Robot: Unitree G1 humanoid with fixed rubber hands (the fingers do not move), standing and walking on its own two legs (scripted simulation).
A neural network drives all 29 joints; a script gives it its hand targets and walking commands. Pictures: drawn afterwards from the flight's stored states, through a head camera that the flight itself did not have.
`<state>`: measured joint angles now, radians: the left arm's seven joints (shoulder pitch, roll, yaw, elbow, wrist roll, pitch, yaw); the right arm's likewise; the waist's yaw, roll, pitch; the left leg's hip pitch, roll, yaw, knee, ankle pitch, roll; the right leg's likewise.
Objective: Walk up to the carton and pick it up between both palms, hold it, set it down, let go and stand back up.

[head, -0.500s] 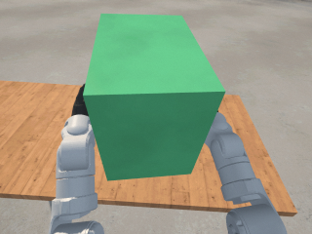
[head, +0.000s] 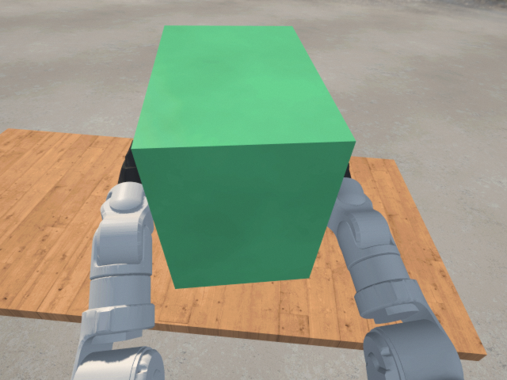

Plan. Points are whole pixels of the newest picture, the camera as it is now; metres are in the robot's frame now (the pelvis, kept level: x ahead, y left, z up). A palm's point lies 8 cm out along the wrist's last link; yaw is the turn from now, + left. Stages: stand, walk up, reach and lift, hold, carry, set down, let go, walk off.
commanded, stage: hold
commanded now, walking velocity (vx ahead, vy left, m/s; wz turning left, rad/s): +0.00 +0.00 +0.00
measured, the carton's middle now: (236, 151) +0.43 +0.00 +0.20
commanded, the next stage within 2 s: none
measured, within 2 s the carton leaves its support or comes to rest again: neither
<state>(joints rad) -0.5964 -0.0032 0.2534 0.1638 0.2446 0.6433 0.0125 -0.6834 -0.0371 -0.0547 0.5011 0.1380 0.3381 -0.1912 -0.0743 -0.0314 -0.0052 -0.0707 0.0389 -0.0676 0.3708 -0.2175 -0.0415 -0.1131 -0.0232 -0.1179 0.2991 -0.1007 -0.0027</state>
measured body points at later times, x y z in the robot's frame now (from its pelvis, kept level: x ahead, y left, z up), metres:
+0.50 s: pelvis +0.01 +0.01 +0.00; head -0.03 +0.03 +0.45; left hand +0.38 +0.15 +0.19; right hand +0.38 -0.15 +0.18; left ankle +0.00 +0.15 -0.75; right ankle +0.05 -0.12 -0.75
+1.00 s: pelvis +0.00 +0.00 +0.00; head -0.04 +0.02 +0.45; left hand +0.38 +0.15 +0.18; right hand +0.38 -0.15 +0.18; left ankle +0.00 +0.15 -0.75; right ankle +0.05 -0.12 -0.75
